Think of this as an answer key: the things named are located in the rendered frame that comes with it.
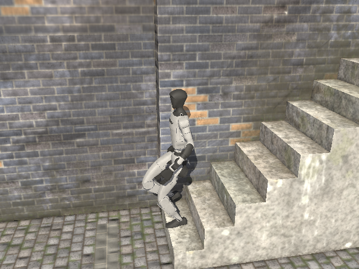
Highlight robot left hand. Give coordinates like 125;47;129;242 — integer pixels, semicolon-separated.
154;168;173;185

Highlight robot left upper arm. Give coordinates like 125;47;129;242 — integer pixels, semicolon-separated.
178;117;194;149

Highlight robot right hand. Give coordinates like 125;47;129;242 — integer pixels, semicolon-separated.
167;145;174;152

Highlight robot right foot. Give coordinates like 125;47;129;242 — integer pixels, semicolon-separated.
169;191;181;201

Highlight humanoid robot torso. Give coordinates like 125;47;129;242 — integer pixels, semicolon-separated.
169;112;190;164

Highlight robot left forearm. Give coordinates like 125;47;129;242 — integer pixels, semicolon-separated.
169;143;194;172

